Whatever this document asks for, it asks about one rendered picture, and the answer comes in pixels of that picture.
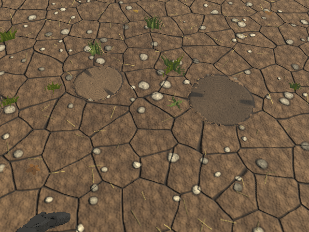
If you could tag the robot left hand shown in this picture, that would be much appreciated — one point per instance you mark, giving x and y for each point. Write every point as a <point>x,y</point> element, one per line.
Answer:
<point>43,221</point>

